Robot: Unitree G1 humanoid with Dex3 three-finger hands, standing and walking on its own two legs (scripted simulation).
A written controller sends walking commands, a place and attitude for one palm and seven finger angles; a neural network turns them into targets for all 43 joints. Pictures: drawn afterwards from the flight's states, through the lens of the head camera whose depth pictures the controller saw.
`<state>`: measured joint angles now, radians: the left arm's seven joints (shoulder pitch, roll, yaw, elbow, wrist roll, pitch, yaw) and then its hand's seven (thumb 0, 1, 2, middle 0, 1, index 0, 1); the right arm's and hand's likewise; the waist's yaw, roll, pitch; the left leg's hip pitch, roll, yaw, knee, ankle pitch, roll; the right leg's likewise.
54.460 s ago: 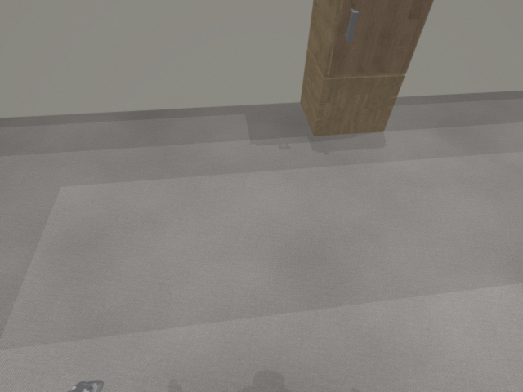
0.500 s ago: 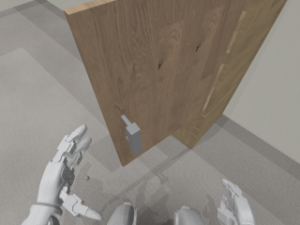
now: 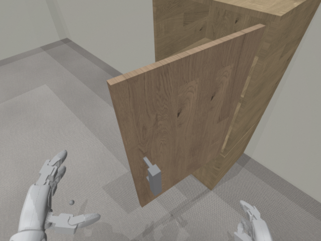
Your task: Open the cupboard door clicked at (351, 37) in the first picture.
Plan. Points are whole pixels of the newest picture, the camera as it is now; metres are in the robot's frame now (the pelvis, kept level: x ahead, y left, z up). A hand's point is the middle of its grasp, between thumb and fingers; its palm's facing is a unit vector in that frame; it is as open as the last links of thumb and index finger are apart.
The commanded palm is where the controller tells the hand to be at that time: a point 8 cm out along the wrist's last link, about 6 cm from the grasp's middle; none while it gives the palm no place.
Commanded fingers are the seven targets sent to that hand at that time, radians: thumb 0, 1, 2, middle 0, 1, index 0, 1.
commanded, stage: draw the hand back to the body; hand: left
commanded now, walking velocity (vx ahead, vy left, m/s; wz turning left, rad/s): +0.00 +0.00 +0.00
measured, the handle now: (151, 175) +0.32 +0.07 -0.05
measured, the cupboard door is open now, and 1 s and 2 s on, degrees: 80 80 80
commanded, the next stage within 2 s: step back with the hand held close in 0.82 s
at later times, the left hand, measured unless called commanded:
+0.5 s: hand (26, 162) +0.20 +0.25 +0.20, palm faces +0.46 -0.78 -0.43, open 8.5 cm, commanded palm +0.15 +0.28 +0.20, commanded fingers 0.00 0.90 0.90 -0.20 -0.30 -0.20 -0.30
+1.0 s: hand (31, 168) +0.19 +0.24 +0.19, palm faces +0.44 -0.80 -0.42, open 7.4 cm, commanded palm +0.14 +0.27 +0.21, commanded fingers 0.00 0.90 0.90 -0.20 -0.30 -0.20 -0.30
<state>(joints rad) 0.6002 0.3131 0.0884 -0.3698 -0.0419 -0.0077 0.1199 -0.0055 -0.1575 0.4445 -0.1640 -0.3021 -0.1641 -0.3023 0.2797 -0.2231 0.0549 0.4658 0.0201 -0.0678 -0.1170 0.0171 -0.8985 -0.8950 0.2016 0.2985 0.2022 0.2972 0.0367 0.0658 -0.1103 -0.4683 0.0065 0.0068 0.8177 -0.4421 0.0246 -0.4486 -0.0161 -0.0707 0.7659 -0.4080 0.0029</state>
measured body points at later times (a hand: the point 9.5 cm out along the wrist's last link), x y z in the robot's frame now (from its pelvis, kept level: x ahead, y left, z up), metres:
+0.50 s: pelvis +0.01 -0.02 +0.03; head -0.01 -0.04 +0.48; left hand +0.17 +0.29 +0.22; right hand +0.20 -0.23 -0.05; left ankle -0.01 +0.10 -0.71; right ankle -0.01 -0.12 -0.71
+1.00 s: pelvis +0.00 -0.02 +0.04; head -0.02 -0.05 +0.48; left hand +0.16 +0.28 +0.21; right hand +0.18 -0.25 -0.05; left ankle -0.01 +0.10 -0.71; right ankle -0.01 -0.12 -0.71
